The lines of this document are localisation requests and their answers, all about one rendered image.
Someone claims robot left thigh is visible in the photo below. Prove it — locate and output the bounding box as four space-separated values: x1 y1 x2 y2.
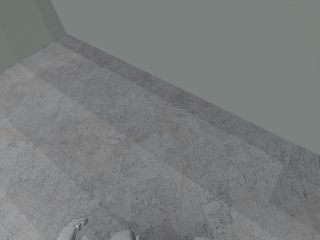
110 230 140 240

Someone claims left robot hand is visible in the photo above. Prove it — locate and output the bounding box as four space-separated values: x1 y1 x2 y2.
57 217 88 240

